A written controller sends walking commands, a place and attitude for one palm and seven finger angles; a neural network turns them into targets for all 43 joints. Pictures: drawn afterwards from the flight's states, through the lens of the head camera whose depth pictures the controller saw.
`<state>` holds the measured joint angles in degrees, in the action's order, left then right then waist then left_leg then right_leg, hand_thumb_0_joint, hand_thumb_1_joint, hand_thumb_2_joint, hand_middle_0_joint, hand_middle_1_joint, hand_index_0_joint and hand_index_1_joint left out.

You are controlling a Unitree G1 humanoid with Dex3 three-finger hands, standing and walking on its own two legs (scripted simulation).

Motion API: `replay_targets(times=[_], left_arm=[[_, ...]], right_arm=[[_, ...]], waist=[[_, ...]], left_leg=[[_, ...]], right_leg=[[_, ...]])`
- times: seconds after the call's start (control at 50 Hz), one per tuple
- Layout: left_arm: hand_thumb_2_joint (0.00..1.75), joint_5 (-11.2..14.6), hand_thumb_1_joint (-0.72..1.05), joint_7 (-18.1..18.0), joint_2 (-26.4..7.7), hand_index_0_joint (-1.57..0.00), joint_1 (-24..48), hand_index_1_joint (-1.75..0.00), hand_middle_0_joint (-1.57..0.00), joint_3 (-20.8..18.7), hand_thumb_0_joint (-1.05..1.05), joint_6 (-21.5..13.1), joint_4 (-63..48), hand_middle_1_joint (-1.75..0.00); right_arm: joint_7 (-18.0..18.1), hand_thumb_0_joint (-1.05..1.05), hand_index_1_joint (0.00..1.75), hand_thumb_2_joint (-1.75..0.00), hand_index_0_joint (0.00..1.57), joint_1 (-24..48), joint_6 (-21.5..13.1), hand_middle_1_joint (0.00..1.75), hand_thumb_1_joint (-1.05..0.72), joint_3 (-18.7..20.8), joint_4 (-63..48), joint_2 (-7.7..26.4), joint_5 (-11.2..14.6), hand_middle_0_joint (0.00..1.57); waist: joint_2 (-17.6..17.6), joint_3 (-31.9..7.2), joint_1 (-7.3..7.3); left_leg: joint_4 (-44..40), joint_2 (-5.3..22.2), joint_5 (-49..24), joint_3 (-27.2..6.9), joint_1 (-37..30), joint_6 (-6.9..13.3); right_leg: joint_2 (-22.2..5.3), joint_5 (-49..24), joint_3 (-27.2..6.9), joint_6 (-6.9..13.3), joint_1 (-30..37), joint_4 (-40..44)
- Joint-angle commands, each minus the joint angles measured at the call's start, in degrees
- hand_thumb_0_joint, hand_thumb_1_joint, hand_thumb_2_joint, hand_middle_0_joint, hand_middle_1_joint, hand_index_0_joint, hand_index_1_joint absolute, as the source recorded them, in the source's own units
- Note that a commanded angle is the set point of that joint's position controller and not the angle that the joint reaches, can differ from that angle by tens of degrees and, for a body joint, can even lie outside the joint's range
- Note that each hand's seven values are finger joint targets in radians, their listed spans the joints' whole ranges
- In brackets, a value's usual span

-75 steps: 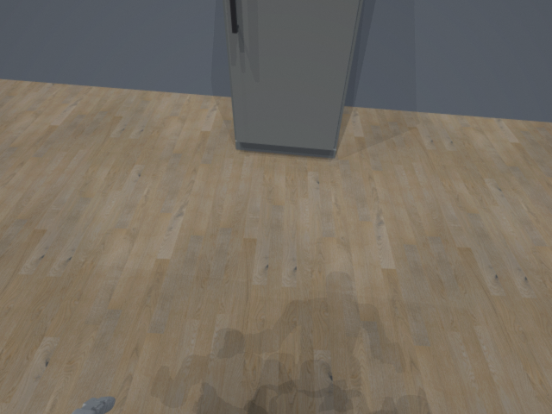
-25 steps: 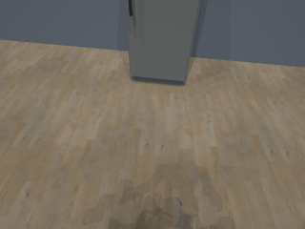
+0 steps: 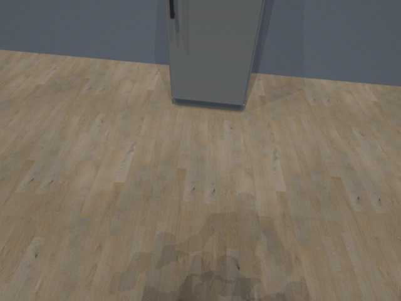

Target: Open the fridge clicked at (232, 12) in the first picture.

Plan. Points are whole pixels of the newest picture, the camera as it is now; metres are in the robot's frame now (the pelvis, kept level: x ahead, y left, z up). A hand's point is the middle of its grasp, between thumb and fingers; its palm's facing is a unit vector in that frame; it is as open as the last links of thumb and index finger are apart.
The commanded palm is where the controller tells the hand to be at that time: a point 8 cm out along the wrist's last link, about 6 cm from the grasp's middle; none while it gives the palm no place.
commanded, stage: walk to a spot facing it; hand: left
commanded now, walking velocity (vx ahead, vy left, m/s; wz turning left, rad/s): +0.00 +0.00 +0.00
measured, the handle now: out of the picture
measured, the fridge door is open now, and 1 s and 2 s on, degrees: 0 0 0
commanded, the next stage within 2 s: turn to face it in 1.94 s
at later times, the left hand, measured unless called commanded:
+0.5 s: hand out of the picture +0.06 +0.22 -0.19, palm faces +0.07 -0.99 -0.14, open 7.4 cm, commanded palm none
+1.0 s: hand (139, 210) +0.39 +0.20 -0.17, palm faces +0.22 -0.95 -0.20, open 7.2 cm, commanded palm none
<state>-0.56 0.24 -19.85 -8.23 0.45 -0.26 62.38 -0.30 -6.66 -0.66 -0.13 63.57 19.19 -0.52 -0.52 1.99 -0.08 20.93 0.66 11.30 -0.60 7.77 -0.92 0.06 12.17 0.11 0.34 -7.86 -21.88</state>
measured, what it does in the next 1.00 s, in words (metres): walks ahead: right foot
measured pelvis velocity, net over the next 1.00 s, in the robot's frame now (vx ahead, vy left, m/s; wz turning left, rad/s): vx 0.33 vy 0.01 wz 0.18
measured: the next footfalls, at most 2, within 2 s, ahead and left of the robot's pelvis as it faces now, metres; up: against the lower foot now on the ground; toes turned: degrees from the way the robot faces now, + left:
right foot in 0.82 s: +0.41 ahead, -0.07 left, +0.00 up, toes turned -2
left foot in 1.30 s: +0.58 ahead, +0.20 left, +0.00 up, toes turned +22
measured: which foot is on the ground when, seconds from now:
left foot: down 0.00-0.82, up 0.84-1.00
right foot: down 0.00-0.36, up 0.38-0.80, down 0.82-1.00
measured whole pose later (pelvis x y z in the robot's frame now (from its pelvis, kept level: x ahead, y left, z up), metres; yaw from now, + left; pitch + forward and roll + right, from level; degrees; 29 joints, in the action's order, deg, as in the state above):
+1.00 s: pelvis +0.33 +0.01 -0.01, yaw +10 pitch -1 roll -1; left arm -0.9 -1.1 -9.0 -10.6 -3.6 -5.2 58.5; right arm 0.4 -18.4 -2.0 3.4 63.4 9.4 -1.1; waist 1.1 2.7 1.8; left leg 71.7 5.3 18.5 1.5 27.1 1.7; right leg -1.8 15.3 12.4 3.4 -14.5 -31.0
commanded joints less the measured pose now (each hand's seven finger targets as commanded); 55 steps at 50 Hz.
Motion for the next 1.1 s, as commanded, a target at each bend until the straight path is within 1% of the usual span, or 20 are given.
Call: replay_targets(times=[0.0, 0.06, 0.12, 0.2, 0.24, 0.3, 0.34, 0.36, 0.42, 0.5, 0.68, 0.72, 0.76, 0.78, 0.8, 0.82, 0.88, 0.94, 1.0, 1.08], left_arm=[[0.90, -0.04, 0.90, -0.87, -11.67, -0.20, 2.08, -0.30, -0.20, -2.27, 0.00, -1.33, -3.61, -0.30], [0.90, -0.01, 0.90, -1.14, -4.46, -0.20, -2.24, -0.30, -0.20, -0.70, 0.00, -0.17, -1.60, -0.30], [0.90, -0.68, 0.90, -0.47, -5.89, -0.20, -5.53, -0.30, -0.20, -1.58, 0.00, 0.64, -1.45, -0.30], [0.90, -0.84, 0.90, -0.62, -8.00, -0.20, -10.53, -0.30, -0.20, -3.34, 0.00, -0.07, -2.26, -0.30], [0.90, -0.94, 0.90, -0.67, -7.05, -0.20, -10.38, -0.30, -0.20, -3.78, 0.00, -1.10, -2.70, -0.30], [0.90, -0.63, 0.90, -0.48, -3.79, -0.20, -7.39, -0.30, -0.20, -3.50, 0.00, -1.08, -3.67, -0.30], [0.90, -0.13, 0.90, 0.16, 2.99, -0.20, -5.97, -0.30, -0.20, -2.09, 0.00, -1.09, -6.39, -0.30], [0.90, -0.94, 0.90, -0.18, 1.81, -0.20, -2.81, -0.30, -0.20, -2.42, 0.00, -1.62, -7.85, -0.30], [0.90, -1.13, 0.90, 0.57, 2.99, -0.20, -2.54, -0.30, -0.20, -2.98, 0.00, -2.26, -6.24, -0.30], [0.90, -0.96, 0.90, 1.02, 6.03, -0.20, -5.23, -0.30, -0.20, -2.88, 0.00, -1.75, -5.29, -0.30], [0.90, -0.36, 0.90, 1.26, 8.19, -0.20, 6.81, -0.30, -0.20, -3.21, 0.00, -2.25, -9.51, -0.30], [0.90, -0.44, 0.90, 1.15, 7.42, -0.20, 3.66, -0.30, -0.20, -3.68, 0.00, -2.45, -8.75, -0.30], [0.90, -0.86, 0.90, 0.78, 4.71, -0.20, -10.03, -0.30, -0.20, -4.76, 0.00, -3.33, -5.05, -0.30], [0.90, -1.48, 0.90, 0.15, 0.52, -0.20, -19.03, -0.30, -0.20, -6.00, 0.00, -4.10, -2.67, -0.30], [0.90, -1.51, 0.90, -0.71, -6.17, -0.20, -25.70, -0.30, -0.20, -7.73, 0.00, -4.25, -1.03, -0.30], [0.90, -0.24, 0.90, -0.74, -6.42, -0.20, -24.78, -0.30, -0.20, -7.61, 0.00, -3.97, -0.58, -0.30], [0.90, -0.59, 0.90, -1.12, 2.26, -0.20, -11.38, -0.30, -0.20, -5.24, 0.00, -4.23, -2.95, -0.30], [0.90, -1.08, 0.90, -1.11, 6.13, -0.20, -9.50, -0.30, -0.20, -3.67, 0.00, -4.84, -2.92, -0.30], [0.90, -1.25, 0.90, -1.19, 6.81, -0.20, -10.01, -0.30, -0.20, -3.85, 0.00, -5.11, -2.73, -0.30], [0.90, -1.06, 0.90, -0.97, 4.63, -0.20, -13.00, -0.30, -0.20, -3.57, 0.00, -5.31, -1.53, -0.30]], right_arm=[[1.02, 0.00, 0.30, -0.90, 0.20, 2.81, -1.29, 0.30, -0.90, 2.14, -3.74, 12.07, 0.10, 0.20], [0.66, 0.00, 0.30, -0.90, 0.20, -1.01, -0.14, 0.30, -0.90, 0.24, -1.95, 4.49, -0.34, 0.20], [0.27, 0.00, 0.30, -0.90, 0.20, -2.91, 0.72, 0.30, -0.90, 0.51, -2.25, 3.80, -0.98, 0.20], [-0.04, 0.00, 0.30, -0.90, 0.20, -2.74, 0.48, 0.30, -0.90, 1.31, -4.98, 2.46, -0.96, 0.20], [-0.31, 0.00, 0.30, -0.90, 0.20, -4.39, -0.34, 0.30, -0.90, 1.65, -5.42, 1.31, -0.66, 0.20], [-0.33, 0.00, 0.30, -0.90, 0.20, -15.01, -1.41, 0.30, -0.90, 1.80, -2.39, -1.08, -0.36, 0.20], [0.96, 0.00, 0.30, -0.90, 0.20, -26.87, -2.17, 0.30, -0.90, 4.20, 0.68, 6.67, -1.16, 0.20], [1.20, 0.00, 0.30, -0.90, 0.20, -27.61, -2.01, 0.30, -0.90, 3.86, 0.78, 5.75, -0.80, 0.20], [1.65, 0.00, 0.30, -0.90, 0.20, -23.24, -3.25, 0.30, -0.90, 2.61, -0.52, -0.29, -0.45, 0.20], [2.32, 0.00, 0.30, -0.90, 0.20, -24.16, -4.71, 0.30, -0.90, 2.42, 0.53, -2.67, -0.12, 0.20], [2.51, 0.00, 0.30, -0.90, 0.20, -28.39, -4.55, 0.30, -0.90, 2.77, 3.71, -4.80, -0.76, 0.20], [2.64, 0.00, 0.30, -0.90, 0.20, -26.86, -4.48, 0.30, -0.90, 3.14, 3.68, -3.60, -0.65, 0.20], [2.58, 0.00, 0.30, -0.90, 0.20, -24.85, -4.43, 0.30, -0.90, 3.48, 3.08, -2.58, -0.34, 0.20], [1.97, 0.00, 0.30, -0.90, 0.20, -25.34, -4.39, 0.30, -0.90, 3.39, 2.21, -3.68, 0.03, 0.20], [1.64, 0.00, 0.30, -0.90, 0.20, -28.72, -4.68, 0.30, -0.90, 2.76, 0.51, -7.66, 0.66, 0.20], [1.73, 0.00, 0.30, -0.90, 0.20, -23.82, -4.50, 0.30, -0.90, 2.90, -0.48, -6.67, 0.71, 0.20], [0.95, 0.00, 0.30, -0.90, 0.20, -15.61, -3.65, 0.30, -0.90, 3.42, -2.01, -8.23, -0.19, 0.20], [0.43, 0.00, 0.30, -0.90, 0.20, -17.87, -1.21, 0.30, -0.90, 3.13, -1.43, -10.77, -0.90, 0.20], [-0.23, 0.00, 0.30, -0.90, 0.20, -15.33, -0.27, 0.30, -0.90, 3.45, -3.24, -10.59, -1.06, 0.20], [-1.61, 0.00, 0.30, -0.90, 0.20, -5.25, -0.87, 0.30, -0.90, 3.06, -6.97, -9.98, -0.82, 0.20]], waist=[[0.78, -4.39, -0.05], [0.30, -4.48, -0.20], [-3.27, 1.66, -1.09], [-10.18, 6.07, -2.47], [-6.22, 5.95, -1.10], [-0.56, 4.15, 3.42], [21.23, 4.14, 6.58], [14.91, 6.27, 6.20], [4.15, 8.42, 3.60], [5.53, 3.71, 1.49], [9.05, 7.95, 4.02], [8.23, 6.54, 1.83], [5.49, -1.43, -4.49], [-0.70, -8.07, -7.90], [-15.04, -17.26, -8.14], [-10.20, -14.94, -8.09], [-0.44, 1.43, -2.57], [-3.15, 3.04, 1.53], [-6.07, 3.97, 2.62], [-4.58, 4.90, 0.20]], left_leg=[[-2.55, 6.31, -9.24, -4.81, -1.31, 2.32], [-1.38, 5.26, -1.73, -3.67, 0.03, 1.30], [1.87, 2.19, 15.67, -2.65, 9.30, 1.66], [19.23, 1.41, 15.51, 1.91, 19.08, 1.69], [18.53, 3.06, 14.17, 2.10, 18.46, 2.02], [4.74, 1.73, 8.20, 3.89, -0.03, 2.39], [-11.96, 19.43, 20.15, -26.73, -9.74, 9.91], [-12.95, 21.39, 16.96, -29.43, -8.19, 12.26], [-11.89, 18.46, 5.09, -21.60, -4.52, 12.97], [-10.03, 13.67, -13.26, -9.81, -7.58, 11.77], [-9.05, 12.16, -23.16, -3.51, -6.13, 10.01], [-4.44, 12.79, -32.26, -2.43, -5.73, 9.67], [11.93, 10.62, -38.22, -0.26, -4.06, 7.05], [27.19, 7.46, -25.42, 1.45, 7.72, 4.96], [48.55, -2.36, 15.51, 3.62, 22.35, 2.41], [58.06, -0.01, 19.62, -2.12, 25.06, 3.97], [58.37, 7.17, 8.30, -2.19, 26.38, 3.73], [51.33, 7.55, 5.10, -0.12, 22.03, 2.25], [43.54, 8.30, 0.73, 1.88, 23.29, 0.78], [27.36, 7.73, -2.64, 5.31, 23.54, 0.21]], right_leg=[[-7.11, -9.08, -6.10, 1.53, 0.13, 3.78], [-6.81, 1.50, -5.47, 0.38, 0.44, 3.79], [-7.71, 21.93, -9.21, 1.85, -1.84, 6.66], [-17.70, 30.13, -19.45, 8.31, -1.37, 14.11], [-18.31, 21.87, -16.35, 9.53, -0.85, 11.76], [-11.68, 16.87, -3.50, 5.51, -11.50, 0.46], [0.09, 20.18, 7.98, -0.29, -29.19, -29.45], [-2.03, 20.09, 2.09, 0.75, -32.41, -36.73], [-6.92, 10.27, -0.49, 0.39, -33.83, -42.85], [-7.18, 3.81, 2.19, -1.65, -31.28, -39.73], [-4.31, -1.64, 7.91, -0.39, -24.08, -17.13], [-2.73, -0.99, 8.31, 1.05, -17.48, -15.26], [-0.89, -3.69, 8.33, 2.57, -0.48, -9.80], [-8.49, -2.46, -0.66, 5.48, 15.98, -8.50], [-26.98, -3.72, -27.74, 11.44, 28.23, -1.68], [-28.95, -0.66, -31.57, 12.79, 22.91, 4.33], [-24.15, 1.60, -16.42, 9.81, -0.80, 7.64], [-18.98, -3.05, -3.08, 6.73, -10.14, 9.67], [-17.02, -3.63, 1.91, 6.79, -11.26, 11.90], [-15.65, -9.16, 4.50, 7.00, -5.62, 11.13]])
